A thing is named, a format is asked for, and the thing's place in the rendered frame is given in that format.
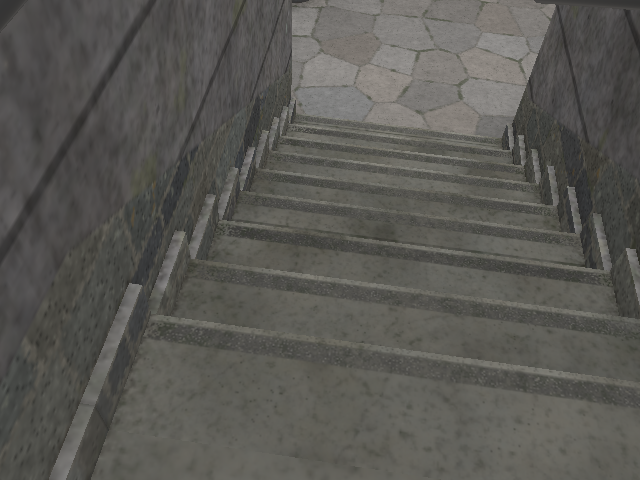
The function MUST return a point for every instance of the stairs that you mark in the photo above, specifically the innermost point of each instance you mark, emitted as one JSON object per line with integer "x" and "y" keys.
{"x": 409, "y": 238}

